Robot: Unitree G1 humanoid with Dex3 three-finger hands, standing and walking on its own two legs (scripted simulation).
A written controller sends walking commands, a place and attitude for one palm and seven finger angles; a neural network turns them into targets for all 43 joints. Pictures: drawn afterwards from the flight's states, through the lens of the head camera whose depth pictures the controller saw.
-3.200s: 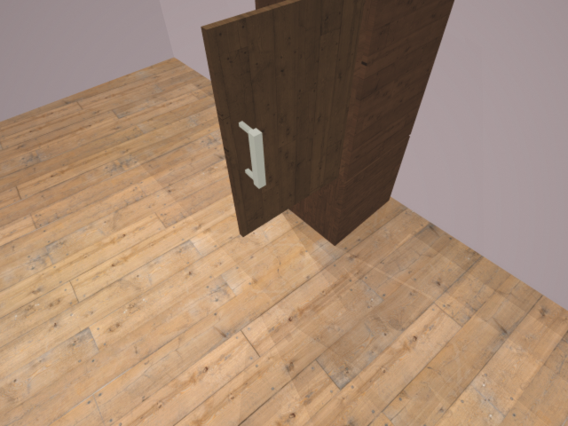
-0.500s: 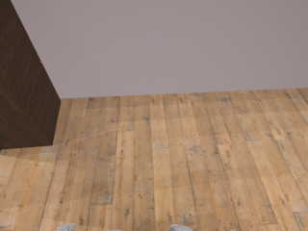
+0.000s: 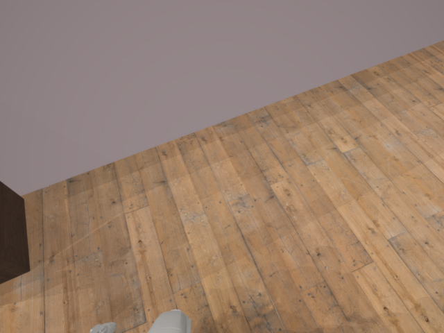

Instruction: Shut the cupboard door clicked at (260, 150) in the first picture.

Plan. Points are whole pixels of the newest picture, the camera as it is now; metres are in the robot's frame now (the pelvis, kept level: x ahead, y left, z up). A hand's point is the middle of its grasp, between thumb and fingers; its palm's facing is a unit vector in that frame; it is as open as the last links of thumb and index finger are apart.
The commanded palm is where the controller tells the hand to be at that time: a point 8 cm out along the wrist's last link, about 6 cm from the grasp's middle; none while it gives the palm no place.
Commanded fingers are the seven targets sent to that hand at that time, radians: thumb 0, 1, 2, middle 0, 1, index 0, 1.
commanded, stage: walk around to get in front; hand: left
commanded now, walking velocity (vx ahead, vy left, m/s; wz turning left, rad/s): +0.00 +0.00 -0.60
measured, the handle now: out of the picture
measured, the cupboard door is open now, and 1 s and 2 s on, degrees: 87 87 87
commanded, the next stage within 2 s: none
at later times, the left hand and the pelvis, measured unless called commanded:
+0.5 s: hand (149, 294) +0.20 +0.17 -0.16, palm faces -0.30 -0.92 -0.25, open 7.4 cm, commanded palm none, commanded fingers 0.00 0.90 0.90 -0.20 -0.30 -0.20 -0.30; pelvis +0.04 -0.01 -0.01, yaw -18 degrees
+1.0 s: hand (178, 268) +0.26 +0.12 -0.18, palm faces -0.52 -0.83 -0.20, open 7.4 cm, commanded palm none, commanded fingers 0.00 0.90 0.90 -0.20 -0.30 -0.20 -0.30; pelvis +0.09 -0.01 -0.01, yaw -35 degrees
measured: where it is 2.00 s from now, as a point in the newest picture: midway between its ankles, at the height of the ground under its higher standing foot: (279, 326)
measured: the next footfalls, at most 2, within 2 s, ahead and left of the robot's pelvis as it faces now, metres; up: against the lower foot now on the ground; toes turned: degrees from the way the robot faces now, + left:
left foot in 0.16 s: +0.07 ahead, +0.14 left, +0.00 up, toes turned -3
right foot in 0.52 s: +0.03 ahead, -0.13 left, +0.00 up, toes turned -23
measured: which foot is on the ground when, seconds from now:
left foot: up 0.00-0.14, down 0.16-0.52, up 0.54-0.90, down 0.92-1.00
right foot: down 0.00-0.16, up 0.18-0.50, down 0.52-0.92, up 0.94-1.00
